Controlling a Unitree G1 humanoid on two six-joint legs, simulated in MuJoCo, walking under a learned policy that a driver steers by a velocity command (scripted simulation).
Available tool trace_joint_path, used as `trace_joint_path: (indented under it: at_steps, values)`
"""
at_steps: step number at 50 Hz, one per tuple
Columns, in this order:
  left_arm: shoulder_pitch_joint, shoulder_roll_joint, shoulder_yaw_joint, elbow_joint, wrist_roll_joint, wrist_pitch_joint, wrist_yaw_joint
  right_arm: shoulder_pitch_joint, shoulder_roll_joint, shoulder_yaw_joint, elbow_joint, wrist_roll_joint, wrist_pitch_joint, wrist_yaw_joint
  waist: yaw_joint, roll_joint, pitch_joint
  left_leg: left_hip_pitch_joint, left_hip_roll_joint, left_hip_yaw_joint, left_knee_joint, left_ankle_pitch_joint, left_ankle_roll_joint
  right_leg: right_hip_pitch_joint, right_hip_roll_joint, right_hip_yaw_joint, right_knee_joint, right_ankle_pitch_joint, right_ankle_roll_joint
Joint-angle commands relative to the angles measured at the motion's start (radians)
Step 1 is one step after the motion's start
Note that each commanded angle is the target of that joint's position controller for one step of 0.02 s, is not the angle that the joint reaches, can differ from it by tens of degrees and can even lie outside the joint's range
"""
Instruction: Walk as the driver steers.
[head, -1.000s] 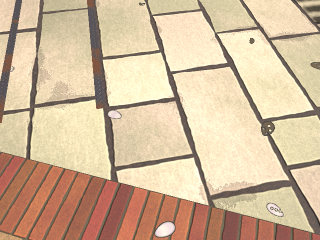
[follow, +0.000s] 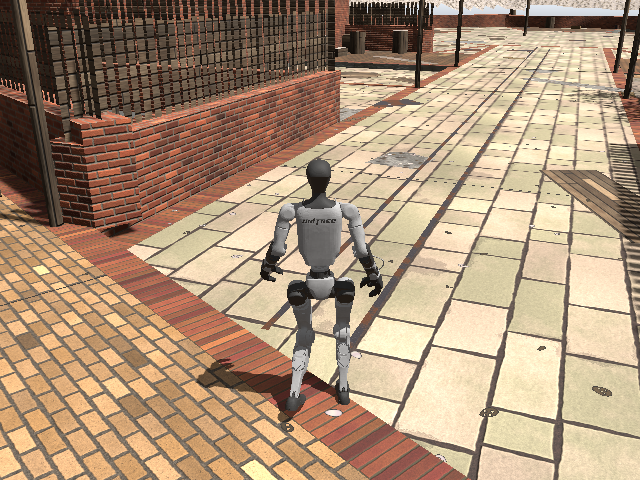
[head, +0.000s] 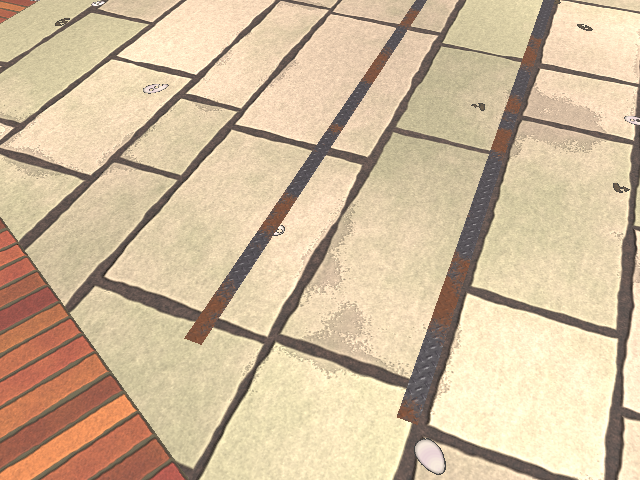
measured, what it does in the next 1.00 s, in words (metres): goes down: left foot, then right foot 0.15 m lower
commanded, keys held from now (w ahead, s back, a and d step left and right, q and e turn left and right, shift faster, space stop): w+q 0.04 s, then w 0.44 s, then w+e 0.28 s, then e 0.24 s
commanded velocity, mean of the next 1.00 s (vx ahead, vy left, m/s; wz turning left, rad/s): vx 0.45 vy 0.00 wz -0.02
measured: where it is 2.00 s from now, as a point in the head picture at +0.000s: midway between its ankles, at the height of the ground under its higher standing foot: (361, 432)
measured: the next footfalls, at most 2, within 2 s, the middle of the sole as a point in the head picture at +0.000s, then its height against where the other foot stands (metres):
left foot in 0.32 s outside the picture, level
right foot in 0.84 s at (388, 455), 0.15 m lower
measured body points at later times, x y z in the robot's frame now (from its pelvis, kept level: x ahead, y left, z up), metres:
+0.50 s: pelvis +0.27 +0.04 +0.01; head +0.29 +0.04 +0.46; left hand +0.35 +0.34 -0.10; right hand +0.39 -0.20 -0.10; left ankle +0.26 +0.13 -0.71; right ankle +0.35 -0.11 -0.67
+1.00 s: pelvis +0.58 -0.04 -0.13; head +0.64 -0.05 +0.31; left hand +0.74 +0.20 -0.26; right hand +0.64 -0.32 -0.26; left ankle +0.51 +0.14 -0.71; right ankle +0.63 -0.13 -0.86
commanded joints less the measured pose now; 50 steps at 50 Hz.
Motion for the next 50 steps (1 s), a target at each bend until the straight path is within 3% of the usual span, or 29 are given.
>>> trace_joint_path:
  at_steps: [1, 2, 3, 5, 8, 11, 12, 15, 16, 17, 18, 19, 20, 21, 23, 25, 29, 35, 38, 39, 40, 42, 43, 44, 45, 46, 47, 48, 50]
  values:
    - [0.197, 0.137, 0.045, -0.007, -0.008, 0.007, 0.0, -0.149, -0.1, -0.004, -0.148, 0.008, -0.014, -0.007, 0.095, -0.1, 0.115, -0.638, 0.086, 0.032, 0.345, 0.068, 0.014, 0.423, -0.442, 0.655, -0.403, 0.005, -0.208]
    - [0.162, 0.107, 0.032, -0.004, -0.01, 0.008, 0.002, -0.183, -0.121, -0.009, -0.162, -0.013, -0.004, -0.005, 0.068, -0.031, 0.156, -0.614, 0.122, 0.048, 0.305, 0.093, 0.012, 0.332, -0.418, 0.551, -0.385, 0.095, -0.2]
    - [0.15, 0.076, 0.016, 0.006, -0.01, 0.008, 0.007, -0.189, -0.105, -0.005, -0.172, -0.024, 0.004, 0.008, 0.048, -0.046, 0.162, -0.561, 0.159, 0.052, 0.237, 0.119, 0.014, 0.263, -0.366, 0.454, -0.408, 0.076, -0.171]
    - [0.104, 0.097, 0.011, 0.032, -0.002, 0.019, 0.018, -0.21, -0.074, 0.008, -0.206, -0.021, 0.0, 0.033, 0.009, -0.116, 0.192, -0.464, 0.177, 0.097, 0.041, 0.217, 0.012, 0.14, -0.289, 0.309, -0.49, 0.076, -0.136]
    - [0.13, 0.158, 0.015, 0.076, -0.003, 0.031, 0.026, -0.285, -0.022, 0.031, -0.233, -0.053, -0.032, 0.065, 0.031, -0.067, 0.14, -0.287, 0.141, 0.216, -0.281, 0.387, 0.016, 0.116, -0.263, 0.174, -0.543, 0.197, -0.133]
    - [0.175, 0.169, 0.01, 0.114, -0.012, 0.048, 0.018, -0.32, -0.012, 0.034, -0.229, -0.038, -0.056, 0.082, 0.047, -0.098, 0.079, -0.177, 0.112, 0.273, -0.425, 0.492, 0.042, 0.207, -0.257, 0.104, -0.503, 0.254, -0.112]
    - [0.176, 0.171, 0.01, 0.124, 0.001, 0.046, 0.017, -0.233, -0.036, 0.018, -0.201, -0.044, -0.061, 0.084, 0.01, -0.134, 0.019, -0.089, 0.12, 0.251, -0.353, 0.593, 0.058, 0.24, -0.289, 0.085, -0.432, 0.397, -0.108]
    - [0.088, 0.172, 0.004, 0.1, -0.023, 0.034, 0.017, 0.019, -0.107, -0.025, -0.121, -0.058, -0.059, 0.06, -0.158, -0.127, -0.084, 0.351, 0.078, 0.297, -0.492, 0.57, 0.102, 0.095, -0.215, -0.008, -0.051, 0.719, -0.042]
    - [0.046, 0.166, 0.005, 0.086, -0.035, 0.023, 0.021, 0.13, -0.125, -0.032, -0.084, -0.068, -0.055, 0.049, -0.223, -0.022, -0.054, 0.47, 0.144, 0.218, -0.631, 0.612, 0.163, -0.047, -0.12, -0.058, 0.321, 0.421, 0.016]
    - [0.17, 0.081, -0.022, 0.052, -0.016, 0.01, 0.009, 0.1, -0.16, -0.02, -0.117, -0.068, -0.059, 0.049, -0.113, 0.201, -0.124, 0.627, 0.388, -0.088, -0.682, 0.699, 0.285, -0.28, -0.069, -0.005, 0.533, -0.141, 0.028]
    - [0.23, 0.116, -0.013, 0.06, -0.041, 0.005, -0.002, 0.069, -0.169, -0.028, -0.116, -0.044, -0.05, 0.054, -0.08, 0.162, -0.099, 0.524, 0.444, -0.235, -0.747, 0.47, 0.362, -0.386, -0.089, 0.099, 0.524, -0.113, 0.005]
    - [0.18, 0.15, 0.002, 0.046, -0.056, 0.019, -0.005, 0.041, -0.151, -0.03, -0.106, -0.042, -0.062, 0.057, -0.056, 0.089, -0.03, 0.371, 0.442, -0.296, -0.764, 0.258, 0.332, -0.395, -0.119, 0.151, 0.437, -0.037, -0.022]
    - [0.146, 0.158, 0.009, 0.039, -0.035, 0.038, 0.003, 0.003, -0.111, -0.017, -0.098, -0.041, -0.073, 0.065, -0.031, -0.007, 0.024, 0.269, 0.414, -0.271, -0.773, 0.221, 0.297, -0.378, -0.15, 0.142, 0.384, 0.012, -0.025]
    - [0.149, 0.149, 0.015, 0.047, -0.007, 0.057, 0.014, -0.035, -0.085, -0.007, -0.095, -0.043, -0.083, 0.063, 0.002, -0.029, 0.047, 0.165, 0.421, -0.261, -0.765, 0.273, 0.279, -0.349, -0.176, 0.156, 0.335, 0.054, -0.005]
    - [0.151, 0.104, 0.004, 0.047, 0.014, 0.082, 0.02, -0.047, -0.097, -0.009, -0.07, -0.052, -0.093, 0.043, 0.036, -0.009, 0.071, 0.012, 0.41, -0.217, -0.761, 0.241, 0.27, -0.304, -0.186, 0.155, 0.275, 0.179, 0.023]
    - [0.135, 0.081, -0.004, 0.047, 0.018, 0.095, 0.019, -0.033, -0.098, -0.011, -0.041, -0.053, -0.098, 0.015, 0.053, 0.022, 0.06, -0.069, 0.36, -0.108, -0.739, 0.23, 0.241, -0.277, -0.163, 0.144, 0.219, 0.399, 0.019]
    - [0.021, 0.061, -0.02, 0.005, 0.032, 0.094, 0.001, 0.029, -0.091, -0.008, 0.005, -0.045, -0.104, -0.02, 0.016, 0.002, 0.036, -0.135, 0.308, 0.079, -0.647, 0.221, 0.168, -0.202, -0.094, 0.131, 0.098, 0.728, -0.011]
    - [-0.158, 0.042, -0.028, -0.082, 0.004, 0.105, -0.021, 0.16, -0.084, -0.021, 0.046, -0.037, -0.08, -0.038, -0.098, 0.003, 0.118, 0.161, 0.402, 0.077, -0.463, 0.204, 0.109, -0.444, -0.109, 0.179, -0.038, 0.695, -0.013]
    - [-0.18, 0.024, -0.035, -0.083, -0.016, 0.096, -0.043, 0.183, -0.089, -0.026, 0.057, -0.031, -0.061, -0.039, -0.128, 0.019, 0.161, 0.185, 0.415, 0.12, -0.403, 0.276, 0.063, -0.383, -0.136, 0.121, -0.161, 0.684, -0.004]
    - [-0.162, 0.026, -0.033, -0.068, -0.011, 0.091, -0.046, 0.167, -0.082, -0.027, 0.057, -0.025, -0.058, -0.039, -0.127, 0.01, 0.167, 0.154, 0.392, 0.171, -0.369, 0.351, 0.035, -0.291, -0.134, 0.089, -0.235, 0.694, -0.009]
    - [-0.095, 0.032, -0.027, -0.039, 0.001, 0.083, -0.046, 0.168, -0.085, -0.025, 0.065, -0.02, -0.055, -0.035, -0.105, 0.007, 0.142, 0.121, 0.367, 0.221, -0.286, 0.427, 0.013, -0.143, -0.115, 0.039, -0.284, 0.715, -0.009]
    - [0.236, 0.099, 0.022, 0.065, 0.028, 0.083, -0.023, 0.136, -0.118, -0.031, 0.092, -0.02, -0.068, -0.02, 0.08, -0.009, -0.012, -0.019, 0.269, 0.349, 0.161, 0.61, -0.026, 0.347, -0.026, -0.08, -0.373, 0.894, -0.056]
    - [0.323, 0.161, 0.039, 0.096, 0.03, 0.093, -0.011, 0.147, -0.074, -0.03, 0.095, -0.039, -0.089, -0.013, 0.112, -0.192, -0.042, -0.351, 0.15, 0.41, 0.61, -0.12, -0.098, 0.656, -0.16, 0.069, -0.28, 1.281, -0.137]
    - [0.359, 0.258, 0.036, 0.071, 0.064, 0.082, -0.001, 0.241, -0.042, 0.013, 0.032, -0.024, -0.116, 0.005, 0.074, -0.298, -0.262, -0.629, 0.124, 0.215, 0.888, -0.34, -0.15, 1.017, -0.4, 0.383, 0.031, 1.784, -0.339]
    - [0.39, 0.211, 0.032, 0.035, 0.054, 0.089, 0.019, 0.121, -0.093, 0.017, -0.002, -0.017, -0.14, 0.009, 0.183, -0.212, -0.458, -0.65, 0.158, 0.081, 0.8, -0.24, -0.145, 1.079, -0.465, 0.458, -0.032, 1.68, -0.392]
    - [0.331, 0.227, 0.035, 0.026, 0.045, 0.102, 0.033, 0.075, -0.103, 0.024, -0.026, 0.004, -0.146, 0.007, 0.131, -0.123, -0.438, -0.697, 0.2, 0.061, 0.632, -0.105, -0.124, 1.022, -0.445, 0.504, -0.126, 1.229, -0.381]
    - [0.242, 0.214, 0.03, -0.008, 0.041, 0.109, 0.05, 0.004, -0.085, 0.029, -0.034, 0.002, -0.135, -0.012, 0.093, -0.06, -0.386, -0.689, 0.226, 0.088, 0.587, -0.025, -0.134, 0.863, -0.436, 0.577, -0.188, 0.988, -0.37]
    - [0.121, 0.179, 0.012, -0.056, 0.029, 0.11, 0.058, -0.011, -0.121, 0.012, -0.028, -0.014, -0.111, -0.027, 0.026, 0.047, -0.259, -0.589, 0.236, 0.08, 0.359, 0.135, -0.15, 0.58, -0.418, 0.563, -0.253, 0.862, -0.346]
    - [0.051, 0.168, 0.011, -0.067, 0.023, 0.116, 0.055, -0.018, -0.115, -0.001, -0.022, -0.048, -0.065, -0.047, -0.05, -0.032, -0.077, -0.41, 0.238, 0.108, 0.109, 0.118, -0.168, 0.219, -0.332, 0.463, -0.32, 0.903, -0.304]
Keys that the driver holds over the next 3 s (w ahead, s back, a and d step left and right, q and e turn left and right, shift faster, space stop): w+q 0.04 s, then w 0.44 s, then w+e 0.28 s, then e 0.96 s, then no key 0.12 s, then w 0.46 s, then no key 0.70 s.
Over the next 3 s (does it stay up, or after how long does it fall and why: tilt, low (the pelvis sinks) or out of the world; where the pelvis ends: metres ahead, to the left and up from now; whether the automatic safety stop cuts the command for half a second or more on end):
stays up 0.93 -0.24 -0.13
